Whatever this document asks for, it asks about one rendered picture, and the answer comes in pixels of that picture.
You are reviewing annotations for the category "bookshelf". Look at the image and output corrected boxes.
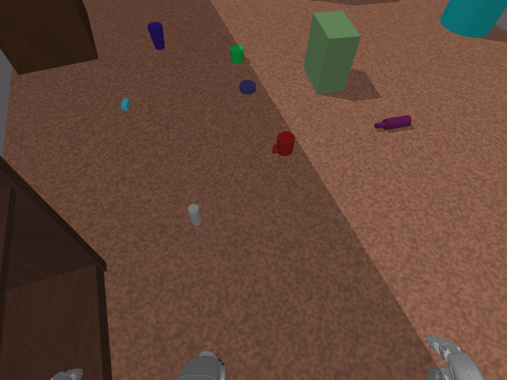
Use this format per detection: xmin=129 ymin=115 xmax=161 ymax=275
xmin=0 ymin=156 xmax=112 ymax=380

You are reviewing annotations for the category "right robot hand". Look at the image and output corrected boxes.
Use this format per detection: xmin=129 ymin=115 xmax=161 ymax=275
xmin=422 ymin=336 xmax=485 ymax=380

